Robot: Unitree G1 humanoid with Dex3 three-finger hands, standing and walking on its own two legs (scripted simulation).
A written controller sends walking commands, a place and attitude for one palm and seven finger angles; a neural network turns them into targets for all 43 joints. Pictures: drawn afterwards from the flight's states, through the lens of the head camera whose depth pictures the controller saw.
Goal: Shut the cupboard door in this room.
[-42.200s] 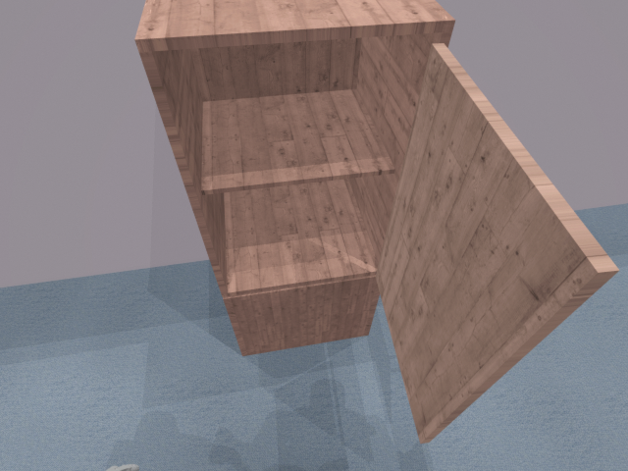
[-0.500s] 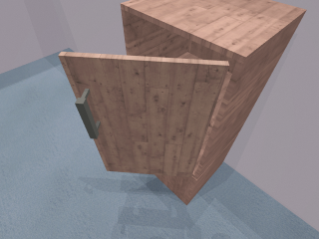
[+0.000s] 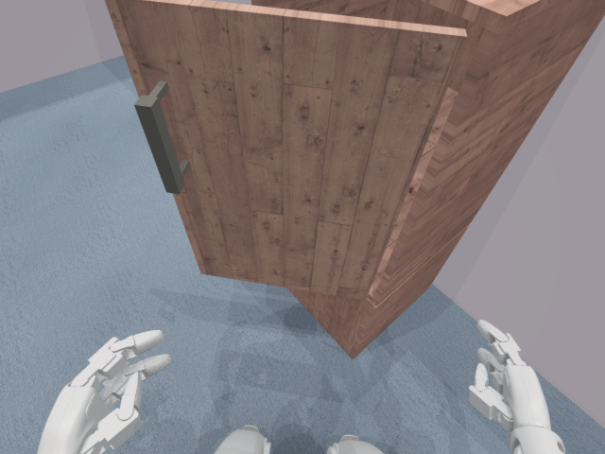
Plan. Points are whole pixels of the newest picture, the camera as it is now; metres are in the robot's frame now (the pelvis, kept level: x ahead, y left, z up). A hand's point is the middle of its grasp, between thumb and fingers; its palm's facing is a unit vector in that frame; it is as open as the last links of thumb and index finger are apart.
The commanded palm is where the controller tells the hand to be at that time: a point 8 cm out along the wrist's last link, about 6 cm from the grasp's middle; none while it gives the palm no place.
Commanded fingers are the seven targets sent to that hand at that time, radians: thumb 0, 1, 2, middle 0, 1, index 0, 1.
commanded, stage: raise the hand and make a fist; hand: left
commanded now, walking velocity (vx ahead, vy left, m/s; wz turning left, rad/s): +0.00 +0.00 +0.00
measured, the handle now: (168, 140) +0.48 +0.24 +0.13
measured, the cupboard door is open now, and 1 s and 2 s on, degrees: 40 40 40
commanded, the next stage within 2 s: bring the fist close to the handle in 1.46 s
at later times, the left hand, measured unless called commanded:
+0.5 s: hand (102, 344) +0.21 +0.23 +0.09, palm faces +0.00 -1.00 -0.06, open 3.7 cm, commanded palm +0.18 +0.27 +0.09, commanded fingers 0.00 0.90 0.90 -1.08 -1.26 -1.08 -1.26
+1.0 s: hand (90, 312) +0.23 +0.24 +0.12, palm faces -0.07 -1.00 -0.05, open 3.1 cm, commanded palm +0.21 +0.30 +0.13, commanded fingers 0.00 0.90 0.90 -1.30 -1.50 -1.30 -1.50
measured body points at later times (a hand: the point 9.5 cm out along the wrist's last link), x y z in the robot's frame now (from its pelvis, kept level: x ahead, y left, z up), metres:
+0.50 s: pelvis -0.01 +0.04 +0.01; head +0.03 +0.04 +0.46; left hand +0.20 +0.28 +0.10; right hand +0.13 -0.20 -0.07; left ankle +0.02 +0.13 -0.67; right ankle +0.02 -0.07 -0.67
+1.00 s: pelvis +0.01 +0.06 +0.03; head +0.03 +0.06 +0.48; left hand +0.23 +0.30 +0.12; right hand +0.21 -0.15 -0.02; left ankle +0.02 +0.13 -0.67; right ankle +0.02 -0.07 -0.67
